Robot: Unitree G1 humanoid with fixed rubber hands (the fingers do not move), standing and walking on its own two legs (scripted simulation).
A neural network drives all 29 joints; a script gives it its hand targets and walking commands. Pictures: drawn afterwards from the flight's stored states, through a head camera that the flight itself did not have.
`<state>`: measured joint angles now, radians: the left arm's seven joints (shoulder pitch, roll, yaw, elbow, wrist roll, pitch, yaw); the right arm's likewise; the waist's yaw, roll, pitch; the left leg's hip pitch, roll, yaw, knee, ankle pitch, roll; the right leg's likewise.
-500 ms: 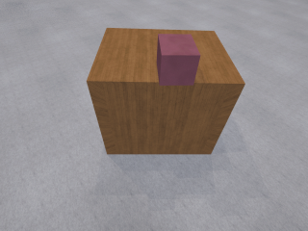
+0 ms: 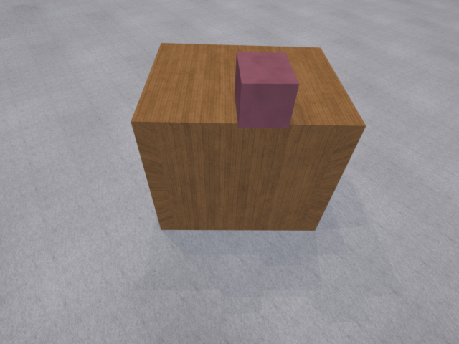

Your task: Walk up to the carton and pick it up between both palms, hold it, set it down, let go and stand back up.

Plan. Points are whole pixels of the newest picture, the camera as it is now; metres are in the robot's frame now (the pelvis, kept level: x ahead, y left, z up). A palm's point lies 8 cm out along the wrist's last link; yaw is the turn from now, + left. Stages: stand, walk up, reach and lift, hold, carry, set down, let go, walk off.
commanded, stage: stand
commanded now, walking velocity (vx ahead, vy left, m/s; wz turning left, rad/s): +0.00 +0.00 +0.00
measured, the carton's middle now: (262, 89) +0.91 -0.11 -0.01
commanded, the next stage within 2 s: walk up in 0.60 s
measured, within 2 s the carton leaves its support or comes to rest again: neither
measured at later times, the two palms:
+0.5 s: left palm out of the picture -0.04 +0.20 -0.15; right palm out of the picture -0.04 -0.21 -0.15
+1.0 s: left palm out of the picture +0.04 +0.19 -0.15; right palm out of the picture -0.03 -0.25 -0.16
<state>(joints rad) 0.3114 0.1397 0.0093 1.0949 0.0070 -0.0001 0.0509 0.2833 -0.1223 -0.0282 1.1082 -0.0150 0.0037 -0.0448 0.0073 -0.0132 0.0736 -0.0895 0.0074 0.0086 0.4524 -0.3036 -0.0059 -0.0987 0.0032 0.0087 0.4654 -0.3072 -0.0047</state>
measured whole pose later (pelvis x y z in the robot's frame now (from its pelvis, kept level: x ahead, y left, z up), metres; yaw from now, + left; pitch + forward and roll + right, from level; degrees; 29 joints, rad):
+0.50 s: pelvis -0.01 -0.01 +0.00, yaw +0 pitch -3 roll +0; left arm 0.30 0.11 0.00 1.14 0.01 0.00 0.05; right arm 0.30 -0.10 -0.01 1.16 -0.01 0.00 -0.05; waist 0.00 -0.01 0.08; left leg -0.10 0.02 0.00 0.44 -0.28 -0.02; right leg -0.11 0.01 0.00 0.45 -0.29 -0.01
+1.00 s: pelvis +0.02 -0.04 -0.02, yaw -6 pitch -2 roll +3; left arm 0.43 0.16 0.04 0.96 0.03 -0.02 -0.01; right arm 0.43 -0.12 -0.06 1.00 -0.05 -0.03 -0.03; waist -0.01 -0.04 -0.05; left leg -0.09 0.05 0.10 0.54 -0.41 -0.04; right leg -0.28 0.00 -0.02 0.73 -0.51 -0.05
